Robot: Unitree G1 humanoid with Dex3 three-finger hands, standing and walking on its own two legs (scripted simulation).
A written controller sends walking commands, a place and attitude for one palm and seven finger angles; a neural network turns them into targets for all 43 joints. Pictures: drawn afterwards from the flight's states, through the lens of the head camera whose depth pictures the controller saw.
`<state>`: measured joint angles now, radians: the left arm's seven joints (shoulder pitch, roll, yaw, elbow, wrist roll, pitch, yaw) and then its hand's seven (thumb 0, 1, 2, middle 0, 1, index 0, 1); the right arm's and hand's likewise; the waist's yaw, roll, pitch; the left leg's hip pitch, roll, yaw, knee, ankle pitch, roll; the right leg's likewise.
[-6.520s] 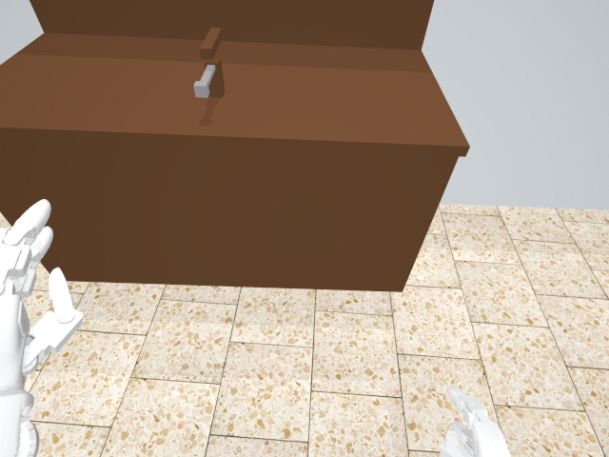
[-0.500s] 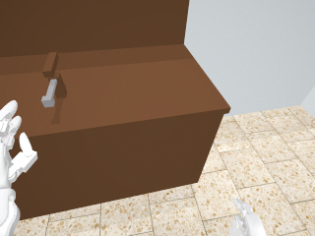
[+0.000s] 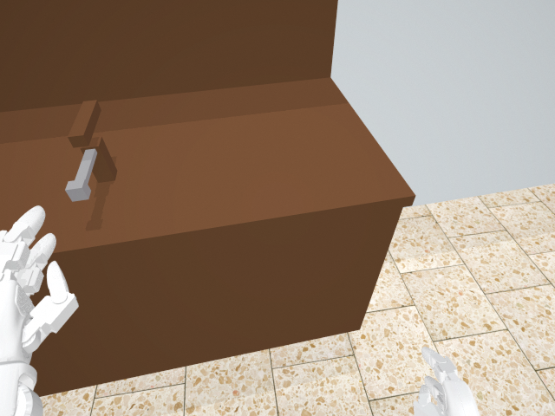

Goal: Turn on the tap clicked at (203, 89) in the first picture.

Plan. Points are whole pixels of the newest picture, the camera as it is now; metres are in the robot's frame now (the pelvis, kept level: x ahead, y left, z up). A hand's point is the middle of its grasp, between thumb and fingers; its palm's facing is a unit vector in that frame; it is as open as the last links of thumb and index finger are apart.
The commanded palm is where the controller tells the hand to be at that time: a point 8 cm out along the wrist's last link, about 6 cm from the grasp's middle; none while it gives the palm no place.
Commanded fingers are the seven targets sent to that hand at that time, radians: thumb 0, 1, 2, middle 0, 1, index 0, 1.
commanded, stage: turn the palm inward beside the body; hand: left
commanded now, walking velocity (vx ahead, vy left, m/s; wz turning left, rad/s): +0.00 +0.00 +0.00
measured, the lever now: (78, 190) +0.42 +0.42 +0.08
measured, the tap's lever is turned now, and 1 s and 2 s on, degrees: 0 0 0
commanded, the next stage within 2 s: reach beside the lever's end, fingers flat in 1.28 s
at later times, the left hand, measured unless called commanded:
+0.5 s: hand (67, 331) +0.16 +0.25 +0.13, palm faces +0.49 -0.86 -0.14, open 7.4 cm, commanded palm +0.10 +0.29 +0.15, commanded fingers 0.00 0.90 0.90 -0.20 -0.30 -0.20 -0.30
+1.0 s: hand (81, 333) +0.16 +0.24 +0.13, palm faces +0.50 -0.86 -0.09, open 7.4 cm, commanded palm +0.11 +0.28 +0.14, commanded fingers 0.00 0.90 0.90 -0.20 -0.30 -0.20 -0.30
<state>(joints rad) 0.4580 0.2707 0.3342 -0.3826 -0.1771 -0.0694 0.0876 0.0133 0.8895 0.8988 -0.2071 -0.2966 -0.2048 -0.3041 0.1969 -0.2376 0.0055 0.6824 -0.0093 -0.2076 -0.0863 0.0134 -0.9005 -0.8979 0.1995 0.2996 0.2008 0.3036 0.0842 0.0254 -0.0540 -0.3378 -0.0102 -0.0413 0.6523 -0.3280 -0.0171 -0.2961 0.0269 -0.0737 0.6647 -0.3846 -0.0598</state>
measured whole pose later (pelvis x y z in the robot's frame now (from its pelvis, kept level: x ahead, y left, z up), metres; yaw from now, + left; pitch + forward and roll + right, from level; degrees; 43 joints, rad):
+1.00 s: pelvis -0.02 +0.01 +0.00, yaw +0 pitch -1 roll +0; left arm 0.50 0.18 0.20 -0.46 -0.20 0.09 0.19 0.01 0.89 0.90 -0.20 -0.30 -0.20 -0.30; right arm 0.18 -0.21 0.05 0.67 -0.01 -0.25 -0.10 0.01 -0.90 -0.90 0.20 0.30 0.20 0.30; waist 0.08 0.04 -0.06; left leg -0.34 -0.01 -0.05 0.66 -0.30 -0.01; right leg -0.28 0.03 -0.08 0.65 -0.35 -0.05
